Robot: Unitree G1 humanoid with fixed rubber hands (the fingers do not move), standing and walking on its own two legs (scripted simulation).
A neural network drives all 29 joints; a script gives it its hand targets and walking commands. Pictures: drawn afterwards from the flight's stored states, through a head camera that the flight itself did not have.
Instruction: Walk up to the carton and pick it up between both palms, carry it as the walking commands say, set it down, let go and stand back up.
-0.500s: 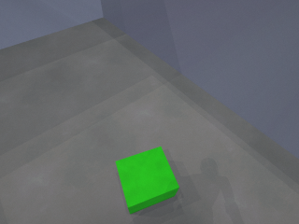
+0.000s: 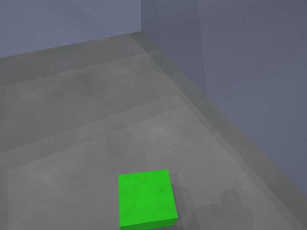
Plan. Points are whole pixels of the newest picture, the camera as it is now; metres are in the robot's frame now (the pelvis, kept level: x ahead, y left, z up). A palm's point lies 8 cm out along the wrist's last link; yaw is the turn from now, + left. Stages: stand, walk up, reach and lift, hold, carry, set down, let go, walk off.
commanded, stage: walk up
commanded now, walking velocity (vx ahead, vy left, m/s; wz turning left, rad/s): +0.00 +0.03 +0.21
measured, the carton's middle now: (146, 200) +0.41 +0.02 -0.67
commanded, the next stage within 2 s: stand in 1.34 s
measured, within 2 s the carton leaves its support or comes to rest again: neither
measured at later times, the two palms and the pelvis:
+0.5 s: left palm out of the picture +0.01 +0.31 -0.13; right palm out of the picture +0.12 -0.23 -0.12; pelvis -0.01 +0.02 -0.01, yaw +5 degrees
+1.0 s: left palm out of the picture +0.02 +0.26 -0.13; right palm out of the picture +0.05 -0.21 -0.14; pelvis -0.01 +0.02 +0.00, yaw +5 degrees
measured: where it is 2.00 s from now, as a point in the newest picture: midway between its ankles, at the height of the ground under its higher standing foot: outside the picture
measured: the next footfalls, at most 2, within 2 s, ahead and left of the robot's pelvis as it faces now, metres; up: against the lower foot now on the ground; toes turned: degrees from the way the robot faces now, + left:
right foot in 0.06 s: +0.08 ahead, -0.16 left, +0.00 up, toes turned -6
left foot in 0.48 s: +0.00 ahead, +0.15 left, +0.00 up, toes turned +5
